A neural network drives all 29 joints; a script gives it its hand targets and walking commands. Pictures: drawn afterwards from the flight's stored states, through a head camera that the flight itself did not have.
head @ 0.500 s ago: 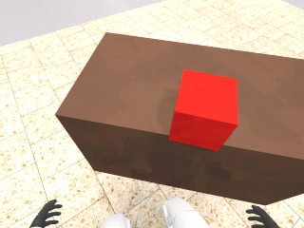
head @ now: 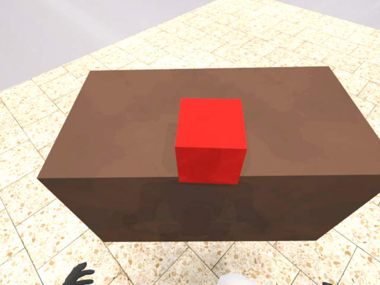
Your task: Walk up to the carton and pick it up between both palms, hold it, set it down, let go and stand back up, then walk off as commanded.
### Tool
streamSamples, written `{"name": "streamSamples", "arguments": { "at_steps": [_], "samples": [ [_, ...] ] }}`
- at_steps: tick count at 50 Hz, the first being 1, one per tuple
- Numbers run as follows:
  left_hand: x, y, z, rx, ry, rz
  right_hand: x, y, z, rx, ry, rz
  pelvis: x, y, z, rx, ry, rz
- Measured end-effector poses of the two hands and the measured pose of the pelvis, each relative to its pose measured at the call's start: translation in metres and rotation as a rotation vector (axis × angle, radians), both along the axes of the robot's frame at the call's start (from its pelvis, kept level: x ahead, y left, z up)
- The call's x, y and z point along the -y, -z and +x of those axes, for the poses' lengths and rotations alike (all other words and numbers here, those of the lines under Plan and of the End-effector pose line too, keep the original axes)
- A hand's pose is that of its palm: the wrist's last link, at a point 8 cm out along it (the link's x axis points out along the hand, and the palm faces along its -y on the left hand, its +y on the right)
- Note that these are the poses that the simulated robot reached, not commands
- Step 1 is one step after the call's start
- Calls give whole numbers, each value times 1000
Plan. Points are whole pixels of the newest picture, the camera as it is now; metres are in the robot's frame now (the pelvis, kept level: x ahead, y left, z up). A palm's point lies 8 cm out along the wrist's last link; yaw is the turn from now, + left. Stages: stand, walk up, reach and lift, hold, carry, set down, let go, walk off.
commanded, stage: walk up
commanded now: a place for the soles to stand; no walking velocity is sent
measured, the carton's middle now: (209, 141) +0.48 -0.06 -0.03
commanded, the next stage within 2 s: none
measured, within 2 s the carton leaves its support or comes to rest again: neither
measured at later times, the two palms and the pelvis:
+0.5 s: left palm out of the picture +0.11 +0.29 -0.10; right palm out of the picture +0.03 -0.30 -0.11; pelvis +0.00 +0.01 +0.01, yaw -4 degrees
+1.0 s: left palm (71, 278) +0.16 +0.28 -0.11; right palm out of the picture +0.06 -0.29 -0.10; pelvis +0.03 +0.01 +0.01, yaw -8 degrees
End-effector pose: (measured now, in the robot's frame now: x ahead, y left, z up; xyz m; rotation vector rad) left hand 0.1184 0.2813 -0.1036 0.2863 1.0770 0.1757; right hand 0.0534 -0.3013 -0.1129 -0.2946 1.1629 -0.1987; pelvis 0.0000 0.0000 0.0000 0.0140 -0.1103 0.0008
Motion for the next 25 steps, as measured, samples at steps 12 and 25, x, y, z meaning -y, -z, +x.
{"name": "streamSamples", "arguments": {
  "at_steps": [12, 25],
  "samples": [
    [3, -13, -3, -60, 20, 10, 3, -5, -4, 11, 73, 11, -5, -15, -3, -37, 44, 2],
    [-11, -5, -5, -106, 20, 27, -5, -3, -25, -61, 128, 11, -10, -13, 1, -46, 72, 18]
  ]
}}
